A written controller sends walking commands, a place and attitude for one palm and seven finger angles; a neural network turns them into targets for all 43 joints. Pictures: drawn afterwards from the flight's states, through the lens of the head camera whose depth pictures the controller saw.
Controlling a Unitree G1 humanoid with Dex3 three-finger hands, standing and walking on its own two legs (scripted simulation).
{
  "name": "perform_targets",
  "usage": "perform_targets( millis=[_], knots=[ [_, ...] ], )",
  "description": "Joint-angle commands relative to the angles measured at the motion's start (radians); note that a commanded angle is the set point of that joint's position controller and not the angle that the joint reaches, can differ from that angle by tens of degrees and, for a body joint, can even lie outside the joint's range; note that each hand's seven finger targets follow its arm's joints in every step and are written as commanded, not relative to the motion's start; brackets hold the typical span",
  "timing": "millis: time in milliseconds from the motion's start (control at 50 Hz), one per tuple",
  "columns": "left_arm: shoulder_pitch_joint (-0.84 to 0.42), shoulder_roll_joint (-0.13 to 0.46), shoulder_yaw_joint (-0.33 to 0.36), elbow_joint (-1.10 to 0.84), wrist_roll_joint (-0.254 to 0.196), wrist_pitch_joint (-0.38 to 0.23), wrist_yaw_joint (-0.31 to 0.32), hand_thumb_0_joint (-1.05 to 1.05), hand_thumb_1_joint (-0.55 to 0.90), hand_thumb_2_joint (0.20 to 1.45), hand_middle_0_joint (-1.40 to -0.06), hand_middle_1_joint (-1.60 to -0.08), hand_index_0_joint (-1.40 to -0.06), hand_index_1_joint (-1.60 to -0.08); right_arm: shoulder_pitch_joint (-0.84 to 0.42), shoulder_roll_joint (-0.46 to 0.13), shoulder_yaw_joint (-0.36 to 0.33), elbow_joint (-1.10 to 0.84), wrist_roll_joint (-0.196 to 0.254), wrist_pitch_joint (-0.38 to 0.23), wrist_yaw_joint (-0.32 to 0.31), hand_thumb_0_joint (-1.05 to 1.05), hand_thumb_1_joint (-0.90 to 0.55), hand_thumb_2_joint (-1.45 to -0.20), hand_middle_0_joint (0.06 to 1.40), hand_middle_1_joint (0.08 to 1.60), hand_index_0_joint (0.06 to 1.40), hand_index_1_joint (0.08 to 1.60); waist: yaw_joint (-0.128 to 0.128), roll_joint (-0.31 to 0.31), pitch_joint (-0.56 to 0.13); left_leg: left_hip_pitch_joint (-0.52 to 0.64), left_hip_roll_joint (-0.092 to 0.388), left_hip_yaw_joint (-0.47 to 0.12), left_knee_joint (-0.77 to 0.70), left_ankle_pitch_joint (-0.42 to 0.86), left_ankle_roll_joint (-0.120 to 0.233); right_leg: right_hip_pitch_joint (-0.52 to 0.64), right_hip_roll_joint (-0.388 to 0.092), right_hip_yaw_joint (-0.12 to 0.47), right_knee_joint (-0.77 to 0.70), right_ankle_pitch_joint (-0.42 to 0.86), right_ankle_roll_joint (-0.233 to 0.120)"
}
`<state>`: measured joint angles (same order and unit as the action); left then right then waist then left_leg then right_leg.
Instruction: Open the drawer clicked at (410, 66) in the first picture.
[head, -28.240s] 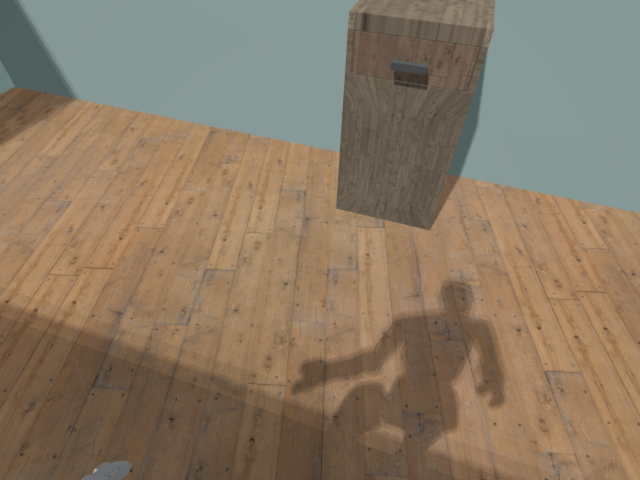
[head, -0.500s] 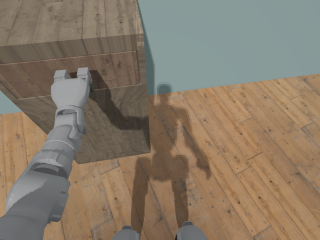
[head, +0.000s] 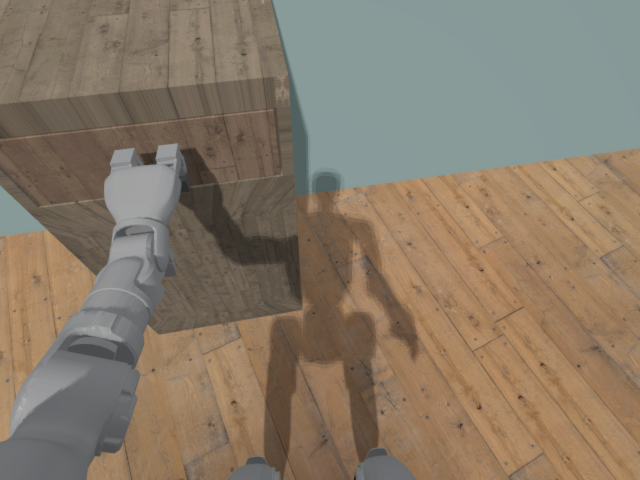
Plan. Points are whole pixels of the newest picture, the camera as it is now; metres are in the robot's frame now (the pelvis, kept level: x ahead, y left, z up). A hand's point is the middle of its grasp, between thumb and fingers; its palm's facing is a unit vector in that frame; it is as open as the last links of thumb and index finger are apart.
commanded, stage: lift the fingers back up to retry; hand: left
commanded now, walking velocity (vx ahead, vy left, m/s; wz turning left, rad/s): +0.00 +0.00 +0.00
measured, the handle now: (149, 175) +0.55 +0.25 +0.00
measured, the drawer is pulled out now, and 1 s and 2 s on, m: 0.00 0.00 0.00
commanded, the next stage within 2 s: re-aim the fingers above the handle in 0.60 s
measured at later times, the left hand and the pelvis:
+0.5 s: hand (144, 187) +0.47 +0.22 +0.07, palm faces +0.02 -0.01 -1.00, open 13.8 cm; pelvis +0.03 +0.00 +0.03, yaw +1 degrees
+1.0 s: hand (124, 199) +0.45 +0.24 +0.07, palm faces -0.01 +0.01 -1.00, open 13.8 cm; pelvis +0.03 -0.02 +0.03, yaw +2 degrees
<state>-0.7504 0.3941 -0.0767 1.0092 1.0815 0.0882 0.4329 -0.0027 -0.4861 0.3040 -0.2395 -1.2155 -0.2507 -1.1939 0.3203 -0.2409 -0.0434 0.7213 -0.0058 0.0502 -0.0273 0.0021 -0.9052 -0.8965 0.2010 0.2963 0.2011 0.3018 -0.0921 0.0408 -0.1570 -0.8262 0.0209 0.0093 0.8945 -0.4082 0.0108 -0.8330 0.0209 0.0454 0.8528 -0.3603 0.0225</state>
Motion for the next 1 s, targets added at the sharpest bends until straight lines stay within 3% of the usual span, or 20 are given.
perform_targets(
  millis=[0, 40, 120, 180, 240, 280, 320, 400, 460, 540, 560, 600, 700, 740, 780, 860, 880, 900, 960, 980],
  knots=[
    [-0.364, 0.24, 0.066, -0.128, -0.007, 0.036, 0.01, 0.0, -0.5, 0.3, -0.3, -1.2, -0.3, -1.2, 0.086, -0.152, -0.049, -0.069, 0.006, -0.021, -0.019, 0.0, -0.9, -0.9, 0.2, 0.3, 0.2, 0.3, 0.004, -0.033, -0.349, 0.262, -0.035, 0.016, -0.144, 0.256, 0.025, 0.265, 0.034, -0.073, -0.142, 0.215, -0.044],
    [-0.394, 0.28, 0.098, -0.196, -0.009, 0.025, 0.008, 0.0, -0.5, 0.3, -0.3, -1.2, -0.3, -1.2, 0.075, -0.154, -0.053, -0.073, 0.005, -0.02, -0.023, 0.0, -0.9, -0.9, 0.2, 0.3, 0.2, 0.3, 0.016, 0.005, -0.4, 0.305, -0.035, 0.016, -0.151, 0.302, 0.024, 0.304, 0.033, -0.067, -0.143, 0.256, -0.049],
    [-0.342, 0.252, 0.088, -0.233, -0.003, 0.011, -0.002, 0.0, -0.5, 0.3, -0.3, -1.2, -0.3, -1.2, 0.07, -0.147, -0.057, -0.074, 0.007, -0.025, -0.02, 0.0, -0.9, -0.9, 0.2, 0.3, 0.2, 0.3, 0.029, 0.034, -0.399, 0.38, -0.03, 0.013, -0.166, 0.398, 0.019, 0.324, 0.037, -0.078, -0.151, 0.32, -0.054],
    [-0.35, 0.171, 0.025, -0.282, -0.01, 0.0, -0.017, 0.0, -0.5, 0.3, -0.3, -1.2, -0.3, -1.2, 0.067, -0.142, -0.064, -0.079, 0.01, -0.033, -0.018, 0.0, -0.9, -0.9, 0.2, 0.3, 0.2, 0.3, 0.008, 0.038, -0.377, 0.433, -0.024, 0.006, -0.176, 0.449, 0.018, 0.314, 0.042, -0.086, -0.169, 0.341, -0.053],
    [-0.346, 0.167, 0.021, -0.347, -0.024, -0.002, -0.036, 0.0, -0.5, 0.3, -0.3, -1.2, -0.3, -1.2, 0.061, -0.146, -0.069, -0.083, 0.012, -0.034, -0.017, 0.0, -0.9, -0.9, 0.2, 0.3, 0.2, 0.3, 0.011, 0.031, -0.398, 0.488, -0.021, -0.003, -0.183, 0.531, 0.017, 0.346, 0.043, -0.089, -0.182, 0.381, -0.055],
    [-0.337, 0.182, 0.029, -0.342, -0.028, 0.003, -0.046, 0.0, -0.5, 0.3, -0.3, -1.2, -0.3, -1.2, 0.054, -0.145, -0.065, -0.078, 0.014, -0.029, -0.018, 0.0, -0.9, -0.9, 0.2, 0.3, 0.2, 0.3, 0.012, 0.03, -0.365, 0.484, -0.025, 0.003, -0.195, 0.52, 0.017, 0.359, 0.042, -0.091, -0.192, 0.391, -0.053],
    [-0.359, 0.154, -0.002, -0.337, -0.024, 0.01, -0.054, 0.0, -0.5, 0.3, -0.3, -1.2, -0.3, -1.2, 0.041, -0.142, -0.062, -0.079, 0.017, -0.026, -0.017, 0.0, -0.9, -0.9, 0.2, 0.3, 0.2, 0.3, 0.005, 0.021, -0.314, 0.475, -0.029, 0.004, -0.215, 0.474, 0.018, 0.354, 0.04, -0.093, -0.21, 0.361, -0.054],
    [-0.376, 0.204, 0.03, -0.353, -0.012, 0.02, -0.067, 0.0, -0.5, 0.3, -0.3, -1.2, -0.3, -1.2, 0.02, -0.14, -0.054, -0.084, 0.015, -0.02, -0.021, 0.0, -0.9, -0.9, 0.2, 0.3, 0.2, 0.3, 0.026, 0.021, -0.325, 0.49, -0.036, 0.008, -0.234, 0.496, 0.019, 0.405, 0.036, -0.09, -0.217, 0.389, -0.058],
    [-0.29, 0.162, 0.013, -0.289, -0.014, 0.034, -0.087, 0.0, -0.5, 0.3, -0.3, -1.2, -0.3, -1.2, 0.015, -0.135, -0.051, -0.09, 0.014, -0.011, -0.015, 0.0, -0.9, -0.9, 0.2, 0.3, 0.2, 0.3, 0.035, 0.0, -0.299, 0.481, -0.036, 0.016, -0.239, 0.517, 0.017, 0.421, 0.035, -0.091, -0.221, 0.414, -0.058],
    [-0.226, 0.181, 0.035, -0.318, -0.021, 0.035, -0.113, 0.0, -0.5, 0.3, -0.3, -1.2, -0.3, -1.2, -0.003, -0.143, -0.053, -0.115, 0.015, 0.0, -0.011, 0.0, -0.9, -0.9, 0.2, 0.3, 0.2, 0.3, 0.057, -0.032, -0.327, 0.47, -0.041, 0.027, -0.246, 0.533, 0.019, 0.487, 0.03, -0.079, -0.226, 0.472, -0.057],
    [-0.214, 0.159, 0.019, -0.34, -0.024, 0.029, -0.117, 0.0, -0.5, 0.3, -0.3, -1.2, -0.3, -1.2, -0.008, -0.139, -0.053, -0.122, 0.014, -0.002, -0.012, 0.0, -0.9, -0.9, 0.2, 0.3, 0.2, 0.3, 0.055, -0.044, -0.326, 0.471, -0.041, 0.031, -0.243, 0.537, 0.023, 0.492, 0.029, -0.08, -0.226, 0.489, -0.053],
    [-0.199, 0.182, 0.041, -0.359, -0.019, 0.018, -0.119, 0.0, -0.5, 0.3, -0.3, -1.2, -0.3, -1.2, -0.014, -0.141, -0.054, -0.124, 0.014, 0.0, -0.015, 0.0, -0.9, -0.9, 0.2, 0.3, 0.2, 0.3, 0.056, -0.07, -0.326, 0.463, -0.045, 0.035, -0.24, 0.539, 0.026, 0.51, 0.028, -0.074, -0.227, 0.523, -0.049],
    [-0.268, 0.225, 0.068, -0.422, 0.001, -0.029, -0.095, 0.0, -0.5, 0.3, -0.3, -1.2, -0.3, -1.2, -0.021, -0.132, -0.056, -0.118, 0.013, -0.008, -0.028, 0.0, -0.9, -0.9, 0.2, 0.3, 0.2, 0.3, 0.045, -0.041, -0.312, 0.463, -0.053, 0.037, -0.239, 0.49, 0.028, 0.501, 0.023, -0.063, -0.233, 0.496, -0.047],
    [-0.301, 0.318, 0.136, -0.436, 0.009, -0.047, -0.078, 0.0, -0.5, 0.3, -0.3, -1.2, -0.3, -1.2, -0.021, -0.135, -0.057, -0.109, 0.009, -0.009, -0.035, 0.0, -0.9, -0.9, 0.2, 0.3, 0.2, 0.3, 0.053, -0.017, -0.332, 0.455, -0.056, 0.036, -0.24, 0.476, 0.026, 0.524, 0.02, -0.054, -0.23, 0.487, -0.049],
    [-0.3, 0.28, 0.106, -0.406, 0.012, -0.049, -0.064, 0.0, -0.5, 0.3, -0.3, -1.2, -0.3, -1.2, -0.023, -0.126, -0.054, -0.103, 0.013, -0.017, -0.037, 0.0, -0.9, -0.9, 0.2, 0.3, 0.2, 0.3, 0.04, -0.007, -0.307, 0.446, -0.059, 0.039, -0.238, 0.44, 0.026, 0.496, 0.021, -0.055, -0.233, 0.461, -0.047],
    [-0.287, 0.235, 0.068, -0.375, 0.002, -0.04, -0.061, 0.0, -0.5, 0.3, -0.3, -1.2, -0.3, -1.2, -0.011, -0.13, -0.061, -0.093, 0.013, -0.028, -0.03, 0.0, -0.9, -0.9, 0.2, 0.3, 0.2, 0.3, 0.037, 0.006, -0.337, 0.468, -0.056, 0.037, -0.237, 0.461, 0.023, 0.487, 0.025, -0.06, -0.231, 0.459, -0.049],
    [-0.275, 0.191, 0.033, -0.362, -0.011, -0.03, -0.07, 0.0, -0.5, 0.3, -0.3, -1.2, -0.3, -1.2, -0.013, -0.13, -0.062, -0.094, 0.016, -0.029, -0.027, 0.0, -0.9, -0.9, 0.2, 0.3, 0.2, 0.3, 0.029, 0.02, -0.33, 0.476, -0.057, 0.041, -0.236, 0.455, 0.022, 0.474, 0.027, -0.061, -0.238, 0.452, -0.049],
    [-0.281, 0.193, 0.031, -0.345, -0.018, -0.024, -0.078, 0.0, -0.5, 0.3, -0.3, -1.2, -0.3, -1.2, -0.01, -0.134, -0.061, -0.087, 0.016, -0.029, -0.027, 0.0, -0.9, -0.9, 0.2, 0.3, 0.2, 0.3, 0.022, -0.016, -0.311, 0.468, -0.055, 0.04, -0.237, 0.445, 0.025, 0.472, 0.026, -0.064, -0.245, 0.45, -0.045],
    [-0.292, 0.201, 0.021, -0.301, -0.027, -0.015, -0.112, 0.0, -0.5, 0.3, -0.3, -1.2, -0.3, -1.2, -0.004, -0.144, -0.057, -0.087, 0.019, -0.024, -0.03, 0.0, -0.9, -0.9, 0.2, 0.3, 0.2, 0.3, 0.016, -0.044, -0.284, 0.439, -0.057, 0.035, -0.25, 0.396, 0.027, 0.467, 0.023, -0.063, -0.253, 0.408, -0.043],
    [-0.303, 0.175, -0.002, -0.297, -0.028, -0.016, -0.121, 0.0, -0.5, 0.3, -0.3, -1.2, -0.3, -1.2, -0.006, -0.144, -0.056, -0.089, 0.021, -0.024, -0.031, 0.0, -0.9, -0.9, 0.2, 0.3, 0.2, 0.3, 0.011, -0.046, -0.269, 0.44, -0.057, 0.035, -0.251, 0.386, 0.029, 0.454, 0.024, -0.063, -0.257, 0.396, -0.044]
  ],
)
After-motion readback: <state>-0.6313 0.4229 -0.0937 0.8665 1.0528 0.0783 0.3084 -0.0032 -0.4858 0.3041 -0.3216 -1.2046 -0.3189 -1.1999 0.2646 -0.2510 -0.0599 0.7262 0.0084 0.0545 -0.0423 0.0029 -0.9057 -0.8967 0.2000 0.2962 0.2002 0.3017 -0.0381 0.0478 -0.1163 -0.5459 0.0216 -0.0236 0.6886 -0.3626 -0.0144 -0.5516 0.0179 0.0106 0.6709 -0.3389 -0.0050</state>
